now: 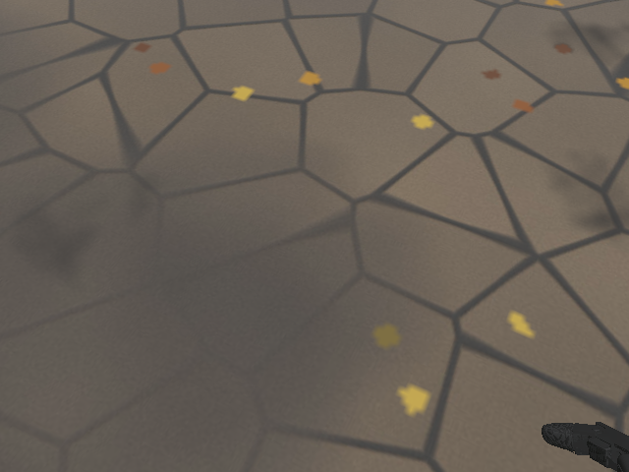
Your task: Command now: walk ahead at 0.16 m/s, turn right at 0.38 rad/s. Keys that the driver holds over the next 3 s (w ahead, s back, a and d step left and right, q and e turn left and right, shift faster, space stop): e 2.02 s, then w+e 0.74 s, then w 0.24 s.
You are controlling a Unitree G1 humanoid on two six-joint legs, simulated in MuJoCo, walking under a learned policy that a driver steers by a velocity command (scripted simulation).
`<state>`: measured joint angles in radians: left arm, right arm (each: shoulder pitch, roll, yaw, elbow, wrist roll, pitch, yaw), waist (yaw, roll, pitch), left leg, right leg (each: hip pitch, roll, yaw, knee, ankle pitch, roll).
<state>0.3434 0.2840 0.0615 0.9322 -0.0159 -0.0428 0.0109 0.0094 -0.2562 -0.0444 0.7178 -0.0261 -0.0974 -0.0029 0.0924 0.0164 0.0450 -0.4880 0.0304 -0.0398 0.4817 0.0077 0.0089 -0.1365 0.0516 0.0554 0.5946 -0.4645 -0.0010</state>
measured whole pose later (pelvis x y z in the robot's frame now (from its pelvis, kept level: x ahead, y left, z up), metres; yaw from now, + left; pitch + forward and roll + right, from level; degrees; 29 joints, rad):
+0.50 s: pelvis +0.05 -0.02 +0.01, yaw -18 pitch +2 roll +3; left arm 0.22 0.30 0.08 0.73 0.01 0.03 0.01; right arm 0.08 -0.31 -0.09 0.81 -0.01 0.02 -0.04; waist 0.01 0.03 0.04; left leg -0.54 0.03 0.03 1.01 -0.45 -0.04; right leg -0.33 0.00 0.01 0.56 -0.26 -0.05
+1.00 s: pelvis +0.08 +0.00 +0.02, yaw -36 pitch +2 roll +0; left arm 0.18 0.36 0.10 0.65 -0.02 0.06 0.02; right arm 0.13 -0.27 -0.07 0.76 -0.01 -0.01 -0.02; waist 0.00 -0.05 0.04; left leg -0.25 0.00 0.01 0.45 -0.24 0.01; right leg -0.52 0.08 0.11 1.11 -0.46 0.06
